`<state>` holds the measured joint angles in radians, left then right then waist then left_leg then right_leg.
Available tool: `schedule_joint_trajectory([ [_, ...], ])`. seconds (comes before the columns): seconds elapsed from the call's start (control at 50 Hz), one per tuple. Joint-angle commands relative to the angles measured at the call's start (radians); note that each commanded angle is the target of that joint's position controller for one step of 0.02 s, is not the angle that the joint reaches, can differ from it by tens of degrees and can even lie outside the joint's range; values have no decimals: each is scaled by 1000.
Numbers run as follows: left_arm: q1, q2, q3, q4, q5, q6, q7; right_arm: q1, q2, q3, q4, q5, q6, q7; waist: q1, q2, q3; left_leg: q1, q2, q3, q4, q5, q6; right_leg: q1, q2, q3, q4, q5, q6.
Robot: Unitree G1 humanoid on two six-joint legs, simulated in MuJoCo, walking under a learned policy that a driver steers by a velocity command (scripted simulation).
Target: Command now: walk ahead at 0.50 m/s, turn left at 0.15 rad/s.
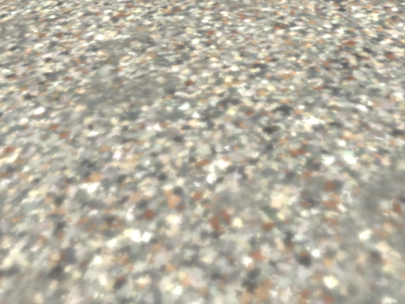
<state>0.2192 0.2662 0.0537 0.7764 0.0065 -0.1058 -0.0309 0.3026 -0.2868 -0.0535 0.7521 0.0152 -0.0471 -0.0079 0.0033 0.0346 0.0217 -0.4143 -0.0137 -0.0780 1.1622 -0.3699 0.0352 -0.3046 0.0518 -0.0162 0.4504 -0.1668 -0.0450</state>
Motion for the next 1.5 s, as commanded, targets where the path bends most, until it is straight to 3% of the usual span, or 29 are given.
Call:
schedule_joint_trajectory([
  [0.02,31,100,18,-35,-1,-10,6,-24,-80,-25,-85,-4,-21,5,6,-135,-36,-225,105,-19,-67,62,-11,211,-264,334,-255,61,-173],
  [0.14,84,169,34,5,-20,2,20,-191,-28,1,-130,-11,-27,14,48,-108,-1,-219,111,36,-422,303,-46,187,-240,175,-316,189,-170],
  [0.26,177,185,34,61,-32,27,23,-340,-41,1,-172,5,-39,38,88,-111,36,-161,68,58,-614,386,-26,264,-277,143,-273,213,-140],
  [0.32,164,211,42,72,-33,43,31,-295,-78,-14,-168,2,-45,45,34,-125,8,-61,42,76,-670,299,17,327,-300,138,-179,384,-111],
  [0.36,146,185,29,63,-26,49,36,-45,-154,-53,-95,-8,-44,32,-91,-94,-155,319,41,80,-689,322,77,224,-219,61,125,534,-60],
  [0.38,165,114,3,29,-1,42,39,117,-233,-72,-71,-25,-37,21,-131,59,-308,637,265,-209,-672,302,163,-35,-133,6,468,215,-10],
  [0.4,262,44,-19,28,-14,22,34,134,-257,-73,-59,-20,-33,28,-82,282,-394,808,418,-607,-804,110,281,-330,0,71,717,-417,21],
  [0.42,192,153,7,33,-40,12,27,105,-163,-49,-62,-9,-33,28,-112,158,-287,733,389,-566,-843,-9,243,-437,-59,150,811,-405,13],
  [0.44,115,179,17,11,-53,6,23,44,-134,-37,-66,-6,-35,27,-98,110,-159,600,357,-411,-866,38,205,-464,-100,132,798,-306,4],
  [0.48,71,156,22,11,-34,15,28,-60,-87,-24,-67,-21,-44,31,-41,45,-58,395,283,-239,-933,190,172,-392,-163,116,711,-163,17],
  [0.58,77,92,20,10,-34,63,32,-86,-90,-32,-19,-33,-77,25,9,34,-6,266,255,-22,-1034,390,171,-361,-182,145,626,0,54],
  [0.7,-84,62,8,-45,-25,51,6,-52,-125,-37,26,-28,-68,3,-43,3,41,315,224,165,-1060,470,127,-359,-155,74,306,275,49],
  [0.8,-222,50,-2,-131,-26,51,-26,37,-153,-47,78,-10,-29,-6,-89,-9,78,513,284,217,-985,602,115,-436,-136,6,180,184,7],
  [0.86,-187,83,15,-158,-28,56,-41,15,-189,-57,72,-4,-3,-18,-37,42,16,569,293,260,-823,1023,84,-312,-61,-77,170,34,-43],
  [0.9,15,154,56,-121,-31,62,-33,-10,-206,-60,61,-2,13,-30,83,56,-103,503,265,289,-528,1183,51,-25,12,-102,130,10,-100],
  [0.92,184,223,91,-84,-30,69,-14,-18,-196,-53,46,-5,7,-35,168,-6,-190,298,223,291,-260,961,11,277,-32,18,72,51,-151],
  [0.94,199,335,111,-80,-37,70,1,87,-38,-3,-3,-44,-22,-12,62,-276,-277,-189,28,247,116,-17,-58,671,-308,545,48,-12,-337],
  [0.96,224,273,90,-107,-30,59,2,15,-87,-4,-16,-16,-68,6,112,-191,-422,-336,-42,7,270,-228,-55,767,-400,865,-112,-115,-415],
  [0.98,192,218,74,-102,-20,49,2,-97,-142,-20,-50,25,-94,18,137,-135,-286,-420,23,-34,252,-138,-29,684,-363,708,-142,-67,-350],
  [1.02,62,158,57,-120,-24,42,4,-127,-130,-18,-52,-2,-106,10,46,-24,-111,-339,97,-15,62,-11,-24,382,-276,483,-158,113,-280],
  [1.08,-1,140,49,-151,-13,40,15,-82,-124,-27,-50,-27,-70,9,-23,-54,-66,-199,122,-3,-69,44,-66,166,-223,380,-216,266,-275],
  [1.16,39,189,63,-137,-22,45,38,-196,-68,-6,-86,-33,-52,6,6,-78,-22,-150,87,34,-353,258,-115,28,-150,261,-226,259,-229],
  [1.26,123,193,66,-107,-33,61,46,-334,-81,-5,-126,-9,-65,22,68,-120,-25,-47,22,16,-609,447,-107,46,-147,314,-169,77,-169],
  [1.36,107,152,57,-113,-27,70,49,-193,-149,-44,-96,-8,-87,25,-28,-161,-68,153,23,10,-716,310,-25,118,-149,415,31,62,-108],
  [1.38,107,96,36,-125,-19,66,45,-70,-189,-58,-83,-26,-93,18,-85,-103,-174,365,136,-85,-704,270,30,43,-93,354,244,19,-72],
  [1.4,221,32,16,-150,-37,58,46,52,-277,-81,-60,-44,-82,13,-67,159,-325,724,367,-477,-759,61,181,-275,50,203,588,-260,6],
  [1.42,241,94,18,-155,-47,54,47,77,-235,-74,-44,-20,-72,22,-67,274,-325,754,446,-745,-855,-198,220,-460,6,188,778,-434,22],
  [1.44,170,172,40,-148,-48,59,47,25,-161,-54,-61,-13,-68,19,-86,156,-192,643,408,-630,-881,-263,180,-511,-43,199,853,-348,29],
  [1.5,57,158,49,-175,-27,72,41,-84,-89,-27,-57,-29,-55,12,-40,76,-24,352,296,-284,-924,64,128,-433,-135,151,777,-184,33],
])
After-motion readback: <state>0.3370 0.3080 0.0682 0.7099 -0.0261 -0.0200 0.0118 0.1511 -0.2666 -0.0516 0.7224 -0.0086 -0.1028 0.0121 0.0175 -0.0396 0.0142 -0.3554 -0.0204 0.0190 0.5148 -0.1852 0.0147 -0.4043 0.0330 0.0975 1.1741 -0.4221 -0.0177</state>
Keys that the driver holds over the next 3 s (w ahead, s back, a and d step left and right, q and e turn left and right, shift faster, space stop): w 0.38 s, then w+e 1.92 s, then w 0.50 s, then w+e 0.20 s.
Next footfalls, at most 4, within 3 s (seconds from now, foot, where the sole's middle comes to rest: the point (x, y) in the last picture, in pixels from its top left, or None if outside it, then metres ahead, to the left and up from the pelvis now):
0.36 left None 0.36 0.15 -0.77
0.92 right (246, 260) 0.64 -0.10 -0.77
1.38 left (216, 181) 0.97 0.00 -0.77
1.90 right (311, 173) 1.00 -0.39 -0.77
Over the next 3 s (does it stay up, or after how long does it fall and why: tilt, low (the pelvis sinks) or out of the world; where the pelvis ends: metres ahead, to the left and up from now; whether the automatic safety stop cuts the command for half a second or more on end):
stays up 1.23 -0.73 0.00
